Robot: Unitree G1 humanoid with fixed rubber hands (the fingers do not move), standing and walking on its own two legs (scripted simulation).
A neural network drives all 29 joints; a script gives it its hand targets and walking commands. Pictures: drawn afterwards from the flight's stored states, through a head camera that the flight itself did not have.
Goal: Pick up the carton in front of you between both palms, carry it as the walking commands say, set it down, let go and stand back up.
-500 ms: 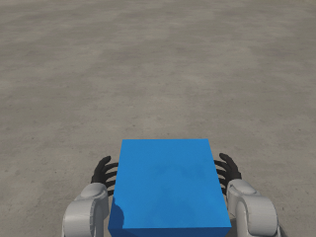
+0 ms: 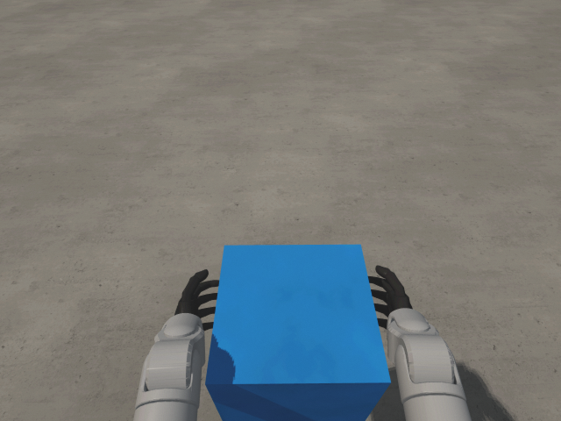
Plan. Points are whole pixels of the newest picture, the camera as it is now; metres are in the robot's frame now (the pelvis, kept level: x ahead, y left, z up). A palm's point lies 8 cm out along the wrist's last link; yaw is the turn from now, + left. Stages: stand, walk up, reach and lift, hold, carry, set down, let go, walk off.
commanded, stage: carry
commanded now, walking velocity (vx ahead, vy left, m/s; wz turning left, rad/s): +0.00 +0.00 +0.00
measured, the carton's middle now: (292, 343) +0.28 +0.00 -0.06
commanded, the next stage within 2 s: hold in 1.08 s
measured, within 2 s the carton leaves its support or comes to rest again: neither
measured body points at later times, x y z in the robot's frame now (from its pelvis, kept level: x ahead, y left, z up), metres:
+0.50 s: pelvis +0.00 -0.01 +0.00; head -0.01 -0.01 +0.45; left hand +0.29 +0.14 +0.03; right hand +0.29 -0.16 +0.02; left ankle +0.05 +0.12 -0.74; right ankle -0.04 -0.10 -0.74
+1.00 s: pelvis -0.01 -0.02 +0.00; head -0.02 -0.02 +0.45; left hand +0.29 +0.13 +0.03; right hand +0.29 -0.17 +0.02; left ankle +0.05 +0.12 -0.74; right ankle -0.04 -0.10 -0.74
